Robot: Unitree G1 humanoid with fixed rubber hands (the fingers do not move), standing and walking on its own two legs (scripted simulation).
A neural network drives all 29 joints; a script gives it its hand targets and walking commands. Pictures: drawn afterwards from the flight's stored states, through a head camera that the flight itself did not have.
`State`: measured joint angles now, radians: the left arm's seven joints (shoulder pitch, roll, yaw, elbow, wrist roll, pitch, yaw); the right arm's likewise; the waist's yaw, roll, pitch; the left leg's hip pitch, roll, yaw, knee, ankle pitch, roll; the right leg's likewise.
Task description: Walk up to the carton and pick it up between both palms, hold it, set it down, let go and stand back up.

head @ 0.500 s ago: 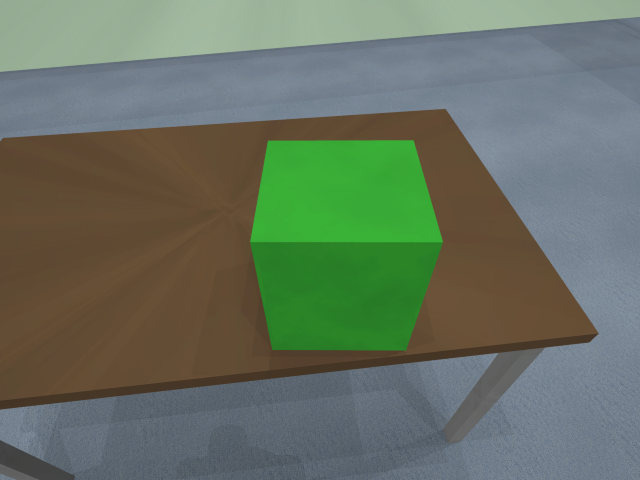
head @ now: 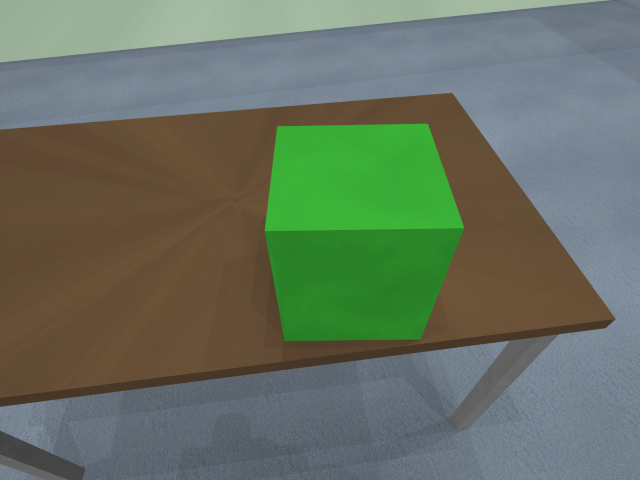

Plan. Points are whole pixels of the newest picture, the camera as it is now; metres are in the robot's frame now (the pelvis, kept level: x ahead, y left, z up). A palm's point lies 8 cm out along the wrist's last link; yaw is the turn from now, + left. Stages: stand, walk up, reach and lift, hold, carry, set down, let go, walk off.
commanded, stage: walk up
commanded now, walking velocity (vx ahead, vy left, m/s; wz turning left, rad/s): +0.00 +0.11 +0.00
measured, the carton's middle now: (352, 238) +0.44 -0.04 +0.05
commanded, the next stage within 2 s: none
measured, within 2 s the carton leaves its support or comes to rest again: neither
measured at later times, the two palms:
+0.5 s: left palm out of the picture -0.01 +0.26 -0.15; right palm out of the picture -0.03 -0.20 -0.12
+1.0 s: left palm out of the picture +0.05 +0.21 -0.15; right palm out of the picture -0.07 -0.18 -0.12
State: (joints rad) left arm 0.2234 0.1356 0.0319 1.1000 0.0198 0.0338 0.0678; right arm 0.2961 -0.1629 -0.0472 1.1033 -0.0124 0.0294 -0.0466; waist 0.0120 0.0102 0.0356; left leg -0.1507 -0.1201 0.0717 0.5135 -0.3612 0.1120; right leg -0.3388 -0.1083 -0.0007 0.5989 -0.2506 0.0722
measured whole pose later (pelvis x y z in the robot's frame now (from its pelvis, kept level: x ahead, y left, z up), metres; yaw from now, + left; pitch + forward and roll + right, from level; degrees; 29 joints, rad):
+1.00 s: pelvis +0.04 +0.00 +0.01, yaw +0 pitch -1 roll -2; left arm 0.22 0.15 0.02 1.17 0.00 0.04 0.03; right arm 0.45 -0.06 0.02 1.19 -0.02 -0.06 -0.05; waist -0.04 -0.03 0.05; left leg -0.02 -0.06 0.07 0.38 -0.35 0.10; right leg -0.36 -0.06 -0.05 0.72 -0.30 0.06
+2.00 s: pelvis +0.04 -0.07 +0.01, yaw +0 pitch -2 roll -2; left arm 0.27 0.10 0.00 1.12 0.02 0.00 0.04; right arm 0.28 -0.13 -0.01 1.15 -0.01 0.03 -0.04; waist 0.00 0.05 0.04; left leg -0.15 0.04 -0.03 0.50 -0.31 0.00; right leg -0.17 0.05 -0.13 0.44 -0.24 -0.06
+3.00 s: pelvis +0.02 -0.06 -0.01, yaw -2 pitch +12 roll +2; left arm 0.01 0.27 -0.01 0.91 -0.14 0.44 0.03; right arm 0.06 -0.16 -0.07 0.96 0.02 0.27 0.07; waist -0.01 -0.07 -0.11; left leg -0.54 -0.02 0.04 0.69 -0.36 0.00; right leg -0.63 -0.03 -0.06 0.73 -0.30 -0.04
